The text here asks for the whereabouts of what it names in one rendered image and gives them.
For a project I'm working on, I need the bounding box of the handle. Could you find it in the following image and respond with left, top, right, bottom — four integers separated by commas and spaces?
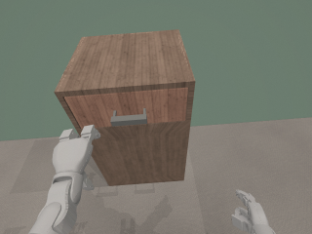
110, 108, 147, 127

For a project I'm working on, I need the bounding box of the right robot hand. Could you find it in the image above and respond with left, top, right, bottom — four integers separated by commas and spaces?
231, 189, 269, 234

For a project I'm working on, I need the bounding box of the cabinet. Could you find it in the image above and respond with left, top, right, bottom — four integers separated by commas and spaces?
54, 29, 196, 186

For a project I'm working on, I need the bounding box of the left robot hand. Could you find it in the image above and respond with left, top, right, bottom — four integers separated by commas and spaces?
52, 125, 100, 191

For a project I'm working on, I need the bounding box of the robot left forearm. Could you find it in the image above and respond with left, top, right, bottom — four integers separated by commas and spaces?
28, 171, 84, 234

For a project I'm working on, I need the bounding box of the robot right forearm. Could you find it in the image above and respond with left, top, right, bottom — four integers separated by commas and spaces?
251, 223, 276, 234

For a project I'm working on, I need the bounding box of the drawer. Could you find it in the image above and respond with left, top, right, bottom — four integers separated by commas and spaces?
64, 87, 188, 129

